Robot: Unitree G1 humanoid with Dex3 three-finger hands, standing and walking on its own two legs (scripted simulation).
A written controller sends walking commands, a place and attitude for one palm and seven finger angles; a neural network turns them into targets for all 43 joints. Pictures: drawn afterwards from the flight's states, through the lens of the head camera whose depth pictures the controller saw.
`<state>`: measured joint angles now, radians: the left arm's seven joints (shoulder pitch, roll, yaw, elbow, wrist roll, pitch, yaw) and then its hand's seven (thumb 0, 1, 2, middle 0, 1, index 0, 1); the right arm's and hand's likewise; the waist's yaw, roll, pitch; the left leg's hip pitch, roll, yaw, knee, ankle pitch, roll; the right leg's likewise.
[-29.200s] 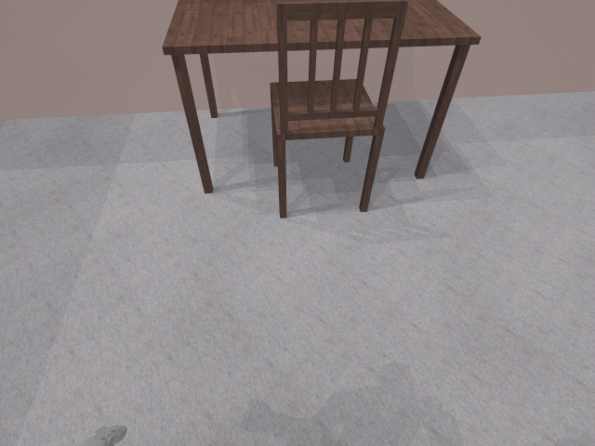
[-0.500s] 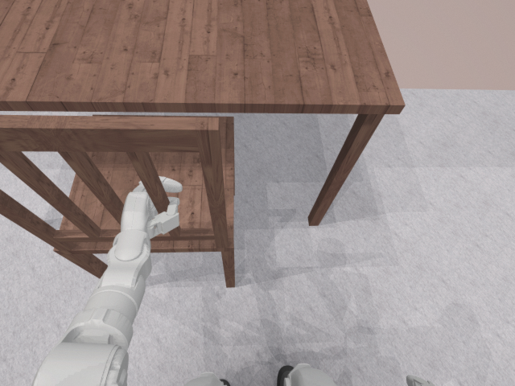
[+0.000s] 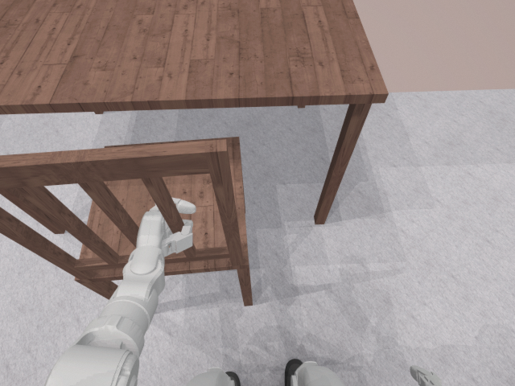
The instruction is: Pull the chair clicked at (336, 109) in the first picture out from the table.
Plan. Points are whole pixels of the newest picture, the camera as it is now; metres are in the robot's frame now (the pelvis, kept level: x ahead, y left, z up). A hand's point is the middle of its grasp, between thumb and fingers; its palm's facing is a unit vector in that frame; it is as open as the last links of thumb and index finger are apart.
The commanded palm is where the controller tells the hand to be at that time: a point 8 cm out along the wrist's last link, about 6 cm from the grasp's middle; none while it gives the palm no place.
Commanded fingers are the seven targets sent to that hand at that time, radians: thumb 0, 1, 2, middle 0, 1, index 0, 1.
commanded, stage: step backward, pulling the chair out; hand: left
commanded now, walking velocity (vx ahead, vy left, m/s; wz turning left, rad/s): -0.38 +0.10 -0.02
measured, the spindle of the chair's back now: (127, 226) +0.39 +0.23 -0.05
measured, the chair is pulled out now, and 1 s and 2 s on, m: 0.13 0.21 0.22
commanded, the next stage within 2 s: none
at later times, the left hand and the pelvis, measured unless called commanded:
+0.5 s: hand (189, 274) +0.30 +0.11 -0.06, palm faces +0.02 -0.98 -0.18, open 5.4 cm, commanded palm +0.30 +0.17 -0.05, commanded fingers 0.00 0.90 0.90 -0.50 -1.45 -0.50 -1.45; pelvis -0.05 -0.01 +0.00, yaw -1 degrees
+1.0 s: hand (187, 280) +0.29 +0.12 -0.06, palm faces -0.04 -0.98 -0.19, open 5.4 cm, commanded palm +0.28 +0.17 -0.05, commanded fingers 0.00 0.90 0.90 -0.50 -1.45 -0.50 -1.45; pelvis -0.08 +0.01 -0.01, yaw +1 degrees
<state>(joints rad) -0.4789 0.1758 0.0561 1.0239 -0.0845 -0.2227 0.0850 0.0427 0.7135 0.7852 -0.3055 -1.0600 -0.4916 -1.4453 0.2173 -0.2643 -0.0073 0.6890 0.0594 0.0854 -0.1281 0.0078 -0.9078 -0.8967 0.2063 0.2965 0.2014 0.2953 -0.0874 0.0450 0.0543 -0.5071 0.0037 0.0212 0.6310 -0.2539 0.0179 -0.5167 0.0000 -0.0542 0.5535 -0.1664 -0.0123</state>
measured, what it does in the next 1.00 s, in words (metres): steps on the spot: left foot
